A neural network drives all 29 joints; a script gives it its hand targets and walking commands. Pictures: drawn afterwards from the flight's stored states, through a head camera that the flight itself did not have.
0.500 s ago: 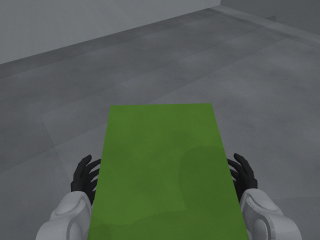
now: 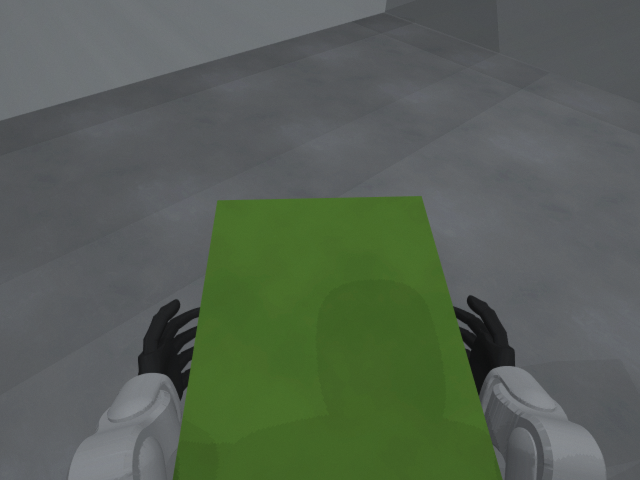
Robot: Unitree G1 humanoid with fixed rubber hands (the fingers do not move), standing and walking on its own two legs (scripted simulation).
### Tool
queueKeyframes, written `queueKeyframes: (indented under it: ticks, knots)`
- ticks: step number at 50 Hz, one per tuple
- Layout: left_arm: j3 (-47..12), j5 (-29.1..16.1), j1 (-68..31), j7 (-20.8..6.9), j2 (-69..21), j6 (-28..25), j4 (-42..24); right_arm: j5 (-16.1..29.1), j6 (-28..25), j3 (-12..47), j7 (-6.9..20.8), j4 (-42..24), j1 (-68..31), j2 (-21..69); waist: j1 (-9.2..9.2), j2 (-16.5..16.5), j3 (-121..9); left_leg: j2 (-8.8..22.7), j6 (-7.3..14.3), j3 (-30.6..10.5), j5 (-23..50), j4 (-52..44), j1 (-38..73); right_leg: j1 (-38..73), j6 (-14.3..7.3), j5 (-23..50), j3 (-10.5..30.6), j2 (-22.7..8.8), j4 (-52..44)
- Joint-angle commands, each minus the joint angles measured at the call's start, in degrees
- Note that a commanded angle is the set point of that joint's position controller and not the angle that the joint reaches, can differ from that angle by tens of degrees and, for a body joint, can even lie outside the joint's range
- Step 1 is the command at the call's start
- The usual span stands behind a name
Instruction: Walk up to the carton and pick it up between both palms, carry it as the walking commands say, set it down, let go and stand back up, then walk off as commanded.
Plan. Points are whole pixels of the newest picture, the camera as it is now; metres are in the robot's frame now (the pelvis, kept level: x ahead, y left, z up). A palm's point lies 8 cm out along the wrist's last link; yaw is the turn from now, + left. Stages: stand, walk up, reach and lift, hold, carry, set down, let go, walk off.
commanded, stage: carry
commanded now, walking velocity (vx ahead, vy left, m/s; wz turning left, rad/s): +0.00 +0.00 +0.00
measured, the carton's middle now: (324, 359) +0.27 +0.00 +0.03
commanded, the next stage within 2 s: none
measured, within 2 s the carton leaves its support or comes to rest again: neither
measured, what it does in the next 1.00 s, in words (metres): walks ahead, turning left: right foot, then left foot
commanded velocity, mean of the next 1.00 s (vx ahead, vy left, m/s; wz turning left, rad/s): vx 0.41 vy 0.00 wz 0.49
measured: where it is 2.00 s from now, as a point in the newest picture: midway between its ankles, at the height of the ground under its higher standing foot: (203, 315)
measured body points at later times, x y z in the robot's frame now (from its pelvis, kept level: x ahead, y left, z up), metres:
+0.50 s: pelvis +0.17 -0.03 +0.00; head +0.15 -0.02 +0.44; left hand +0.39 +0.17 +0.07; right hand +0.43 -0.17 +0.08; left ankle +0.07 +0.06 -0.72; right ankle +0.18 -0.13 -0.74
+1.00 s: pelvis +0.37 +0.06 +0.01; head +0.38 +0.08 +0.46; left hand +0.53 +0.30 +0.07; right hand +0.65 -0.02 +0.08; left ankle +0.25 +0.10 -0.74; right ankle +0.52 -0.05 -0.70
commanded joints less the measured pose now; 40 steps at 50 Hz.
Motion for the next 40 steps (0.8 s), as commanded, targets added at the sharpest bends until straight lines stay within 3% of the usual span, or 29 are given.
queueKeyframes:
  ticks: [1,2,3,4,6,7,8,10,12,13,15,16,19,21,22,23,24,25,27,30,32,33,34,35,36,37,38,39,40]
  knots:
    - [-44.2,-12.8,-19.0,-4.4,-35.6,0.4,-4.1,9.2,1.1,40.9,3.4,-4.4,-20.0,34.2,0.65,1.0,-14.6,2.5,2.0,2.7,15.5,14.9,-6.9,22.4,-1.0,23.0,2.7,-4.2,-3.9]
    - [-42.9,-12.3,-17.8,-4.3,-34.3,1.0,-1.9,9.0,1.8,40.7,3.1,-2.5,-20.6,33.5,0.76,-6.5,-14.2,-1.3,0.7,2.1,-5.7,23.0,-13.9,27.1,-2.2,44.2,12.1,-11.3,-4.0]
    - [-43.6,-13.9,-20.0,-4.8,-33.9,0.8,-3.4,9.4,1.8,41.1,2.6,-0.9,-18.7,34.7,0.46,-14.3,-19.9,-3.0,-0.4,-3.8,-12.7,27.5,-20.2,35.7,-8.6,49.2,21.6,-18.9,-2.8]
    - [-43.5,-14.7,-20.4,-5.1,-34.4,0.7,-3.0,9.7,1.7,41.1,2.4,0.0,-18.8,35.8,0.07,-12.1,-23.0,-1.9,-0.4,-8.2,-14.4,29.1,-20.3,35.5,-10.1,41.1,22.4,-18.7,-4.0]
    - [-43.6,-15.3,-22.3,-5.9,-38.2,0.0,-2.8,11.4,0.9,43.0,3.1,-1.4,-24.0,39.3,0.29,-9.3,-23.6,-0.8,0.7,-9.9,-14.8,22.5,-15.9,29.1,-7.6,17.3,15.7,-14.6,-6.4]
    - [-43.9,-15.4,-23.3,-6.3,-40.4,-0.5,-2.7,12.0,0.2,43.5,3.3,-2.2,-25.7,40.9,0.56,-10.0,-22.7,-1.4,0.8,-8.2,-13.6,18.6,-14.4,25.4,-6.8,6.6,13.2,-13.2,-7.5]
    - [-44.2,-15.3,-23.4,-6.7,-42.0,-1.0,-2.6,12.1,-0.4,43.8,3.4,-2.6,-26.6,42.2,0.74,-10.2,-22.1,-2.2,0.9,-7.2,-11.4,15.4,-14.1,23.9,-6.3,-0.3,12.0,-12.1,-8.2]
    - [-44.7,-15.0,-23.4,-6.9,-43.0,-2.0,-3.8,12.3,-1.3,44.5,3.6,-3.6,-26.3,43.3,0.34,-8.8,-22.2,-2.5,1.4,-5.9,-3.8,8.3,-11.8,22.6,-5.6,-3.3,10.2,-10.9,-7.0]
    - [-44.3,-14.1,-22.1,-6.6,-41.6,-2.4,-4.5,12.8,-1.4,44.9,3.9,-4.6,-26.5,42.3,0.56,-6.2,-21.2,-2.5,3.0,-5.1,-1.1,2.8,-8.9,19.9,-4.8,-19.3,7.5,-9.3,-7.9]
    - [-45.0,-14.2,-22.9,-6.5,-40.9,-2.4,-5.3,12.4,-1.5,44.3,3.8,-4.2,-25.4,41.8,0.20,-2.5,-18.4,-1.1,4.5,-7.7,-2.3,-0.4,-10.1,18.3,-3.3,-26.9,4.9,-7.9,-6.9]
    - [-45.2,-13.4,-23.4,-6.1,-39.3,-2.2,-6.1,12.2,-1.2,44.7,4.0,-3.8,-24.8,40.3,-0.29,6.6,-14.4,5.7,7.1,-18.5,-10.5,-7.0,-10.1,12.1,-1.3,-27.6,2.3,-4.1,-1.2]
    - [-45.3,-13.2,-23.8,-5.9,-38.9,-2.1,-6.6,12.2,-1.1,44.7,4.0,-3.8,-24.7,39.6,-0.31,9.0,-12.7,7.7,7.8,-21.3,-9.0,-9.4,-9.9,11.3,-0.7,-23.1,0.6,-2.3,1.7]
    - [-44.5,-12.2,-22.3,-5.2,-37.5,-1.4,-3.9,11.2,-0.4,44.1,3.6,-2.5,-23.7,37.2,0.06,7.0,-12.3,6.0,7.8,-17.8,8.1,-3.6,-10.6,16.6,-0.5,-17.4,1.3,-2.8,1.2]
    - [-43.4,-11.6,-20.5,-4.7,-36.3,-1.1,-2.0,11.3,0.1,44.1,3.5,-2.5,-24.0,35.7,0.84,0.6,-14.5,2.3,5.6,-12.9,10.1,6.6,-17.9,27.8,-2.7,-11.8,6.9,-7.8,-0.5]
    - [-42.6,-11.2,-19.5,-4.3,-35.6,-1.0,-1.1,11.6,0.4,43.8,3.5,-2.3,-24.4,35.1,1.30,-4.2,-15.1,-0.1,4.5,-9.9,6.1,13.4,-24.0,33.4,-4.4,-8.3,11.6,-12.7,-2.5]
    - [-42.0,-10.9,-19.1,-3.9,-35.2,-0.8,-0.8,11.8,0.9,43.4,3.7,-2.1,-24.7,34.7,1.64,-8.6,-15.2,-2.6,3.7,-6.6,-4.5,18.1,-31.6,38.5,-7.0,-8.6,17.0,-18.1,-6.3]
    - [-42.0,-10.8,-19.4,-3.5,-35.3,-0.7,-1.2,12.4,1.2,43.2,3.9,-2.0,-25.5,34.4,2.14,-10.6,-14.9,-2.3,3.5,-6.2,-12.6,21.5,-36.2,40.1,-9.7,-10.1,20.9,-22.8,-10.6]
    - [-42.5,-11.2,-20.7,-3.2,-35.7,-0.6,-2.1,12.7,1.3,43.1,4.2,-1.3,-25.9,34.8,1.94,-7.2,-13.5,-0.5,3.7,-8.6,-12.7,21.8,-36.8,38.3,-10.8,-11.5,20.4,-24.0,-12.3]
    - [-43.3,-12.2,-23.4,-3.5,-37.3,-0.6,-3.1,12.5,1.1,42.4,4.5,-0.1,-26.0,36.4,1.38,-4.2,-12.4,0.1,4.3,-8.7,-6.6,17.6,-32.1,32.6,-8.5,-15.9,12.8,-21.9,-13.4]
    - [-44.7,-13.4,-25.9,-4.1,-38.8,-0.8,-4.1,11.1,0.2,40.7,4.1,-0.1,-25.4,38.0,0.76,-5.3,-11.4,-2.5,4.0,-4.5,1.7,12.4,-24.7,27.5,-4.4,-20.1,2.3,-18.4,-12.9]
    - [-45.0,-14.0,-26.3,-4.5,-38.4,-0.7,-4.2,10.0,0.0,39.9,3.5,0.3,-24.3,38.0,-0.08,-4.4,-10.9,-3.8,4.4,-2.0,7.3,6.7,-17.1,23.1,-1.9,-20.3,-3.5,-15.7,-8.2]
    - [-45.2,-14.3,-26.2,-4.6,-38.1,-0.6,-4.2,9.5,0.0,39.2,3.1,1.1,-23.2,37.6,-0.40,-1.9,-11.3,-5.0,5.2,-2.1,8.1,4.4,-10.9,19.8,-0.6,-18.0,-6.7,-12.8,-1.8]
    - [-45.4,-14.5,-27.0,-4.7,-37.7,-0.4,-4.5,9.0,-0.1,38.3,2.7,2.3,-20.8,36.9,-1.73,2.2,-13.0,-4.6,7.3,-6.2,7.5,1.6,-1.4,13.7,1.2,-16.7,-8.9,-9.2,10.0]
    - [-45.5,-14.4,-27.9,-4.8,-36.7,0.0,-4.6,7.9,-0.1,36.8,2.2,3.3,-18.6,35.3,-2.98,14.4,-12.2,6.9,11.9,-26.9,10.5,-5.1,3.9,1.6,4.2,-28.0,-10.4,-3.2,25.9]
    - [-45.6,-14.2,-25.9,-5.1,-37.1,0.4,-4.1,8.1,-0.2,37.2,1.9,2.0,-19.4,35.4,-3.28,18.0,-13.5,13.8,18.9,-46.2,13.9,-8.2,12.8,-12.7,4.7,-40.3,-0.4,2.1,37.6]
    - [-45.6,-14.4,-23.9,-5.3,-38.7,0.3,-3.3,9.0,-0.2,39.0,1.9,-1.1,-21.3,36.3,-2.57,12.2,-13.7,16.8,21.1,-46.2,23.6,-6.2,16.1,-19.9,3.9,-40.1,7.2,-0.6,45.4]
    - [-45.7,-14.9,-23.2,-5.5,-40.3,0.1,-2.7,9.3,-0.4,39.8,2.1,-2.5,-23.1,37.7,-2.11,7.4,-14.2,16.2,20.7,-42.6,32.7,-4.2,16.5,-21.3,3.8,-38.1,9.4,-2.0,47.3]
    - [-45.4,-14.6,-23.3,-5.6,-42.1,-0.4,-2.2,9.9,-0.7,40.5,2.6,-2.9,-24.4,39.7,-1.76,3.0,-13.9,15.1,19.2,-37.9,36.4,-4.0,15.0,-20.6,3.6,-33.6,10.4,-3.2,44.1]
    - [-45.5,-14.3,-23.1,-5.7,-43.4,-1.2,-2.5,10.7,-1.2,41.5,3.3,-3.4,-25.4,41.1,-1.40,1.1,-13.7,13.5,17.3,-33.0,37.3,-5.0,12.4,-17.3,3.5,-29.6,10.1,-3.9,37.6]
